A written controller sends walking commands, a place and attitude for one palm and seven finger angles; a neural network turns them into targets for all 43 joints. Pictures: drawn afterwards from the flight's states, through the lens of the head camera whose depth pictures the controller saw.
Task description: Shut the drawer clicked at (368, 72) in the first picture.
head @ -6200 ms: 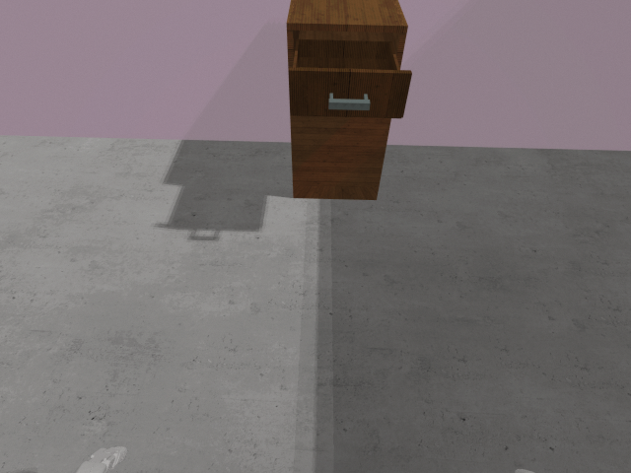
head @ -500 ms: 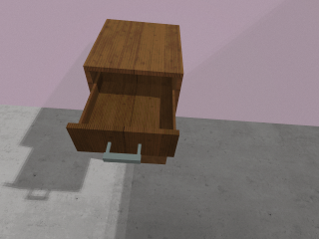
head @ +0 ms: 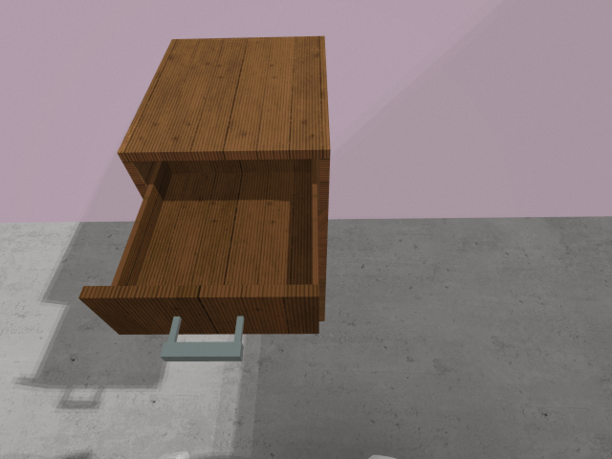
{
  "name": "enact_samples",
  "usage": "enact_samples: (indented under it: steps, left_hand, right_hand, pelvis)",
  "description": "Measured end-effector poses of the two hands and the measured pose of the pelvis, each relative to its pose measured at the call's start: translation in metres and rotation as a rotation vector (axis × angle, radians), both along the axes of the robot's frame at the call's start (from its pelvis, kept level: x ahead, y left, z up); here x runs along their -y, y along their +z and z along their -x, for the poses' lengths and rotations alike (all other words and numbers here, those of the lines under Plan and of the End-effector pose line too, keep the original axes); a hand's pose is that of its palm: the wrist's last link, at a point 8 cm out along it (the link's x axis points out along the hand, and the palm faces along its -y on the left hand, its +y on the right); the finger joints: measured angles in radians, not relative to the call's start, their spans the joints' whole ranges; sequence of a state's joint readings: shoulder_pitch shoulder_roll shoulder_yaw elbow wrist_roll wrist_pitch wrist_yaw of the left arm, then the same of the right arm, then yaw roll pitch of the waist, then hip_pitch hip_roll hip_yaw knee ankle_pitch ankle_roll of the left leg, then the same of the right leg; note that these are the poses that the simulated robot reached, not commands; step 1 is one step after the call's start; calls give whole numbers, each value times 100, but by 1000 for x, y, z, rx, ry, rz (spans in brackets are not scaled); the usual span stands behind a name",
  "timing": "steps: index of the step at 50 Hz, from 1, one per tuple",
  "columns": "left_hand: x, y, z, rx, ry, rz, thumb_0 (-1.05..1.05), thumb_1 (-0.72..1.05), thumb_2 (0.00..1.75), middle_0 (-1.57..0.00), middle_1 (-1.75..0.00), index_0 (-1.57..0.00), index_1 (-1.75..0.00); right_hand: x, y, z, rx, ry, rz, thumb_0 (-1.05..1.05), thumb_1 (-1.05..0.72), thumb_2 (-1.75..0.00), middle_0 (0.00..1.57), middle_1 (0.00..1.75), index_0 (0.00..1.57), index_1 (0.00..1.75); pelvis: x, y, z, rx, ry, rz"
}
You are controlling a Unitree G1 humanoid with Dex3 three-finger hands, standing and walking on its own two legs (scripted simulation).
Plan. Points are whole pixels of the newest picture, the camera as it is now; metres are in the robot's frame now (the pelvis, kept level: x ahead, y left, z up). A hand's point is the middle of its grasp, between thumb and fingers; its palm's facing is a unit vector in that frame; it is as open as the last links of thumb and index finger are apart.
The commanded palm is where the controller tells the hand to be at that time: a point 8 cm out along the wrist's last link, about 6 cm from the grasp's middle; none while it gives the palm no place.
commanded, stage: come to a stop and stand still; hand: left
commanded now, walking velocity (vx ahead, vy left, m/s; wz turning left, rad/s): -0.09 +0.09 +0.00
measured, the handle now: (205, 337) +0.30 +0.17 -0.08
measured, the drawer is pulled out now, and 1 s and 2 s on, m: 0.29 0.29 0.29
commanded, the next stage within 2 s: look again from close up in 1.74 s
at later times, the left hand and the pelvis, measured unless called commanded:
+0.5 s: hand out of the picture -0.08 +0.22 -0.17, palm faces +0.02 -0.97 -0.24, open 7.4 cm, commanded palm none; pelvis -0.07 +0.04 +0.00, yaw -2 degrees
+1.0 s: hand out of the picture -0.10 +0.15 -0.17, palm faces +0.02 -0.99 -0.14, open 7.4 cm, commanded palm none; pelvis -0.08 +0.01 +0.01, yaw -2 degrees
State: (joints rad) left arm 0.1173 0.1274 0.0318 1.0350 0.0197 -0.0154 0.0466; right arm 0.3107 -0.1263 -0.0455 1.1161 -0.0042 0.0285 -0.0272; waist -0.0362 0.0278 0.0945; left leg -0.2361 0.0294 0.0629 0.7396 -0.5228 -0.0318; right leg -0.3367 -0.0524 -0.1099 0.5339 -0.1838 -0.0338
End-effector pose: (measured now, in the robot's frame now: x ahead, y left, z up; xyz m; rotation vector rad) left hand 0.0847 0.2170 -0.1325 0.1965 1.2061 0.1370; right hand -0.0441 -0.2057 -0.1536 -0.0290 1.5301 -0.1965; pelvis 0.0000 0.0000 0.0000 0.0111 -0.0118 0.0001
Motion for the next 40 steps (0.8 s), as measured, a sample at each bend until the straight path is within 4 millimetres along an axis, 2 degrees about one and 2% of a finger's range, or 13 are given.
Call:
enact_samples:
  steps: [4,8,13,18,24,29,34,40]
  left_hand:
    - [-13,-3,18,-10,27,-1,0,92,90,-20,-30,-20,-30]
    - [-33,-14,43,-33,40,10,0,91,90,-20,-30,-20,-30]
    - [-52,-15,78,-85,65,23,1,91,90,-20,-30,-20,-30]
    - [-61,-9,118,-133,95,13,1,91,90,-20,-30,-19,-30]
    - [-51,-5,166,-241,86,-14,1,91,90,-20,-30,-19,-30]
    - [-32,5,193,-275,75,1,1,91,90,-20,-30,-19,-30]
    - [-14,2,202,-280,64,35,1,90,90,-20,-30,-19,-30]
    - [3,-4,198,-254,59,71,1,90,90,-20,-30,-20,-30]
  right_hand:
    - [5,5,-15,55,35,39,1,-91,-90,20,30,20,30]
    - [3,8,-23,148,51,87,1,-91,-90,20,30,20,30]
    - [-15,21,-14,200,61,102,1,-92,-90,20,30,20,30]
    - [-27,21,-7,184,90,85,1,-93,-90,20,30,20,30]
    - [-22,9,7,187,72,56,2,-94,-90,20,30,20,30]
    - [-20,6,30,150,51,25,1,-94,-90,20,30,20,30]
    - [-23,9,57,102,42,6,1,-93,-90,20,30,20,30]
    - [-25,11,87,32,29,-5,1,-92,-90,20,30,20,30]
  pelvis:
    - [-7,1,14,-1,0,-1]
    - [-23,-5,29,6,-12,10]
    - [-36,1,41,22,-27,1]
    - [-41,6,50,7,-27,-6]
    - [-37,3,63,-3,-41,-33]
    - [-33,9,72,12,-34,-4]
    - [-26,11,78,23,-35,-2]
    - [-18,11,82,22,-31,0]
